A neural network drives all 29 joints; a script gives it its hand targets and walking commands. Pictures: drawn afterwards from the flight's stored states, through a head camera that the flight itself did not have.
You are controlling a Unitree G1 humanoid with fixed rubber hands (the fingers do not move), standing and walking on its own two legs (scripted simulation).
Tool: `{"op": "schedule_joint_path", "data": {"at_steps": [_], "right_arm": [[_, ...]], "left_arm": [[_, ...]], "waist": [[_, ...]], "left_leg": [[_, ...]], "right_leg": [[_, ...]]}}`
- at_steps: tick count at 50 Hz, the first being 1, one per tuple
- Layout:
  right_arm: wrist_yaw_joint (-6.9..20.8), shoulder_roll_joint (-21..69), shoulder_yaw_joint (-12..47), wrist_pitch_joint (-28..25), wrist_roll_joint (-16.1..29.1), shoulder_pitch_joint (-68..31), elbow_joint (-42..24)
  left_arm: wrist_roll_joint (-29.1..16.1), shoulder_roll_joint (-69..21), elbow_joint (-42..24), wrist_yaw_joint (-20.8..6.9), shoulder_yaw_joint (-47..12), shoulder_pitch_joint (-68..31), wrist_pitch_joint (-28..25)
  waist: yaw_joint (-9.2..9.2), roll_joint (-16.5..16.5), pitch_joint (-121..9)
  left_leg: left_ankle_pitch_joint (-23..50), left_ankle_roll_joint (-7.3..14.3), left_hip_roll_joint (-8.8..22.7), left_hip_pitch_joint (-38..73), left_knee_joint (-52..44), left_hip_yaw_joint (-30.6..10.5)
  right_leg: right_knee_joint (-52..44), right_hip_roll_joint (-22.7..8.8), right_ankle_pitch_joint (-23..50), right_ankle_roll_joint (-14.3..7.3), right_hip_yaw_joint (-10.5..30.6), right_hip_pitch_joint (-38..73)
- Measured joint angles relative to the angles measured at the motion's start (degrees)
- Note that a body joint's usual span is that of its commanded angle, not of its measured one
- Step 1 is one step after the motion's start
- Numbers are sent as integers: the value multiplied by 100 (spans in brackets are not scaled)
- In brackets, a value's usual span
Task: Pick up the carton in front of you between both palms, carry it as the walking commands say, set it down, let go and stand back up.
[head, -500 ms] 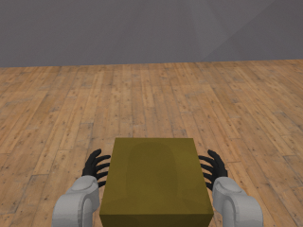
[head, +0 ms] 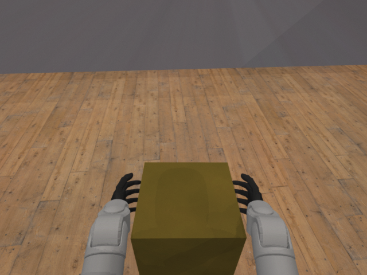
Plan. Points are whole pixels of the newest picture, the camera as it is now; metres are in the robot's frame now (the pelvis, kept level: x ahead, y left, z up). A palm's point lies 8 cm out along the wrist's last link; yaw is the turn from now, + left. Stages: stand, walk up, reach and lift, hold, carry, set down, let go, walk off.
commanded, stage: carry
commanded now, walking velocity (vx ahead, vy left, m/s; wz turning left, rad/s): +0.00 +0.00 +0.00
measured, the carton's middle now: (186, 226) +0.28 +0.00 -0.06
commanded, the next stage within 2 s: hold in 1.18 s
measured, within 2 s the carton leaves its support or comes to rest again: neither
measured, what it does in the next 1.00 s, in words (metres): stands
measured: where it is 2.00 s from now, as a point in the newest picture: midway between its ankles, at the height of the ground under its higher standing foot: outside the picture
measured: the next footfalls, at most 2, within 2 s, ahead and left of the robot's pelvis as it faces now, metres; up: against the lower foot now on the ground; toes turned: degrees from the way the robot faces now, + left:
none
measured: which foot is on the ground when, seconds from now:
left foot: down 0.00-1.00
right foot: down 0.00-1.00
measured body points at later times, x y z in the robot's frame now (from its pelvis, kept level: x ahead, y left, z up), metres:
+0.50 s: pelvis -0.02 +0.00 +0.00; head -0.04 +0.00 +0.45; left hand +0.28 +0.15 +0.03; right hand +0.28 -0.15 +0.03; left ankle -0.04 +0.10 -0.74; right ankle -0.01 -0.11 -0.74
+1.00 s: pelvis -0.03 +0.01 +0.00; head -0.05 +0.01 +0.45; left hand +0.27 +0.16 +0.04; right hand +0.27 -0.15 +0.04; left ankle -0.04 +0.10 -0.74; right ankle -0.01 -0.11 -0.74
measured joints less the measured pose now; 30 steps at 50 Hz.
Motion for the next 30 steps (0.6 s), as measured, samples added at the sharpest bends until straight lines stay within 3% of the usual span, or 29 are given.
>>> {"op": "schedule_joint_path", "data": {"at_steps": [7,15,30], "right_arm": [[56,50,-237,-598,-151,-258,540],[51,45,-164,-357,-61,-220,112],[86,52,-196,-219,-137,-255,203]], "left_arm": [[101,-47,535,-29,251,-244,-605],[1,-44,101,-9,165,-221,-344],[100,-53,208,-55,194,-263,-219]], "waist": [[28,-12,114],[43,-10,105],[21,-24,58]], "left_leg": [[122,8,3,-77,-25,-5],[167,23,-4,-173,2,10],[219,44,-10,-223,22,19]], "right_leg": [[-62,5,139,-24,-7,-57],[-31,-11,187,-26,9,-161],[-38,-26,261,-18,21,-203]]}}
